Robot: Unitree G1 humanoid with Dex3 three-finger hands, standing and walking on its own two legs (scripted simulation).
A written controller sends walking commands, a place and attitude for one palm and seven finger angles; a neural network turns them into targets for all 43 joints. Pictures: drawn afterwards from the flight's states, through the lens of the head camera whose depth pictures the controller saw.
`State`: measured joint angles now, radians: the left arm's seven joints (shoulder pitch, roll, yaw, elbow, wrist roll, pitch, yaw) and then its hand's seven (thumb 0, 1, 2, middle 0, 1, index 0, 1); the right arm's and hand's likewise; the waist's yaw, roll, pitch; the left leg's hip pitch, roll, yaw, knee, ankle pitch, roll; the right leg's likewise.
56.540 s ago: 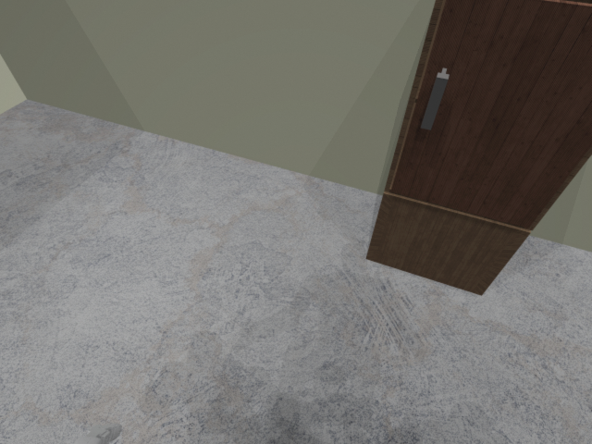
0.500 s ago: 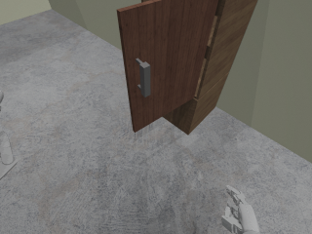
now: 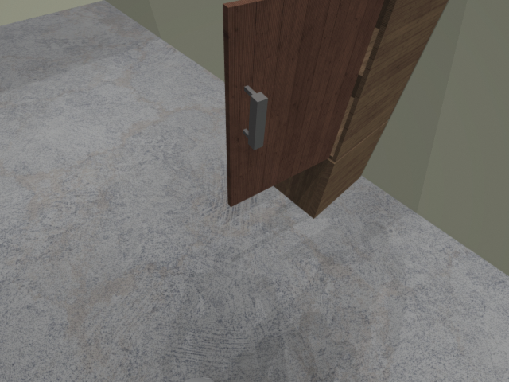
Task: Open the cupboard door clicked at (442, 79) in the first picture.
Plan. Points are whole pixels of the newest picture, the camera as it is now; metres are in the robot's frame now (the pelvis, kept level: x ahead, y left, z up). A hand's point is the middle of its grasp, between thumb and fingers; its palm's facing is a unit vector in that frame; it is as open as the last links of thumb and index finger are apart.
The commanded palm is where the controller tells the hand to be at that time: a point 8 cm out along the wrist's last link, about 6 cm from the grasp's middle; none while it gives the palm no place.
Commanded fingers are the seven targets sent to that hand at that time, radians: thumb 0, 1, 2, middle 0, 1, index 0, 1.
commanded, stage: let the arm hang, fingers relaxed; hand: left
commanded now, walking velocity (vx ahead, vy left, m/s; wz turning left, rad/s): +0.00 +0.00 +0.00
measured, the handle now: (252, 117) +0.65 +0.05 +0.02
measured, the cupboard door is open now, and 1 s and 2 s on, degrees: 80 80 80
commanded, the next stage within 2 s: look to check the result in 0.68 s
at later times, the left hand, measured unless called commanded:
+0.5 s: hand out of the picture +0.04 +0.21 -0.16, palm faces -0.02 -0.97 -0.26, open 7.4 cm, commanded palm none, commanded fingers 0.00 0.90 0.90 -0.20 -0.30 -0.20 -0.30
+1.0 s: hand out of the picture +0.08 +0.22 -0.15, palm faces -0.02 -0.95 -0.30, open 7.4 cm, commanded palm none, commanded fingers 0.00 0.90 0.90 -0.20 -0.30 -0.20 -0.30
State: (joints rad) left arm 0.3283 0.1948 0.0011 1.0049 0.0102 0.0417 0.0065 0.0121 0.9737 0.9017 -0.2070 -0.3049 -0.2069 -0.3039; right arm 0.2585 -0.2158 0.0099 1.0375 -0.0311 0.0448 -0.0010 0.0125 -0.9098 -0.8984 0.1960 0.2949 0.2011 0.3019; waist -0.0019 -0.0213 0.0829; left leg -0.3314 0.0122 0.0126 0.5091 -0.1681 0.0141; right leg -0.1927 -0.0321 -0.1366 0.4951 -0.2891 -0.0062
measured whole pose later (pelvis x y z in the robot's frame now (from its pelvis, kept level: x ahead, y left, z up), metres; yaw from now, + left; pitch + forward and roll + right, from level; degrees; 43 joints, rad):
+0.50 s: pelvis +0.01 +0.01 +0.01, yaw -2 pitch -2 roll +0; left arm 0.22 0.21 0.02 1.12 0.01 0.00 0.02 0.01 0.91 0.90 -0.20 -0.30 -0.20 -0.30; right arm 0.19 -0.21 -0.01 1.14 -0.03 0.02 -0.01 0.01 -0.91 -0.90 0.20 0.30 0.20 0.30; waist -0.01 0.03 0.05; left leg -0.23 -0.01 0.05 0.39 -0.13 0.02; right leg -0.13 -0.05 -0.10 0.43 -0.26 0.01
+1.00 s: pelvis +0.03 -0.01 +0.01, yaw -1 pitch -2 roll +0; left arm 0.16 0.26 0.02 1.13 0.01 -0.01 0.01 0.01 0.91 0.90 -0.20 -0.30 -0.20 -0.30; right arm 0.12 -0.27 -0.01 1.15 -0.02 0.01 -0.01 0.01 -0.91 -0.90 0.20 0.30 0.20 0.30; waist -0.01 0.02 0.08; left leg -0.19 0.01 0.04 0.36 -0.14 0.00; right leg -0.07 -0.02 -0.11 0.35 -0.25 -0.01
